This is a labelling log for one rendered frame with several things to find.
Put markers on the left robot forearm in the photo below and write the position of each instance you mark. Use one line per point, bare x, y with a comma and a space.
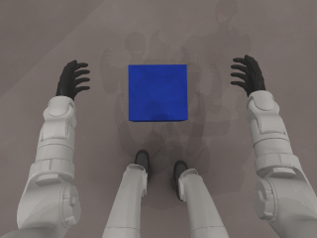
54, 158

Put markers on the left robot hand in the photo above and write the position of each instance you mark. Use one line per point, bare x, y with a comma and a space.
67, 81

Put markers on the robot left upper arm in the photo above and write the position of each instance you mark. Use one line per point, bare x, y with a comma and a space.
47, 211

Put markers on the robot left foot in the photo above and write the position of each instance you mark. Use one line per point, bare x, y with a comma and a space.
143, 159

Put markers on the right robot hand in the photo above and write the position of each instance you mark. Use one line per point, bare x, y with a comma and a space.
253, 77

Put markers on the robot right shin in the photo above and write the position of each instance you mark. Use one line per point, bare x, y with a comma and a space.
189, 172

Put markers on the right robot forearm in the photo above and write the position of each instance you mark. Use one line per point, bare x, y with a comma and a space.
274, 156

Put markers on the robot right upper arm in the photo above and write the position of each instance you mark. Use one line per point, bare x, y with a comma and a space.
288, 205

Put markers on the carton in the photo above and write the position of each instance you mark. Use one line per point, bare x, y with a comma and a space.
157, 92

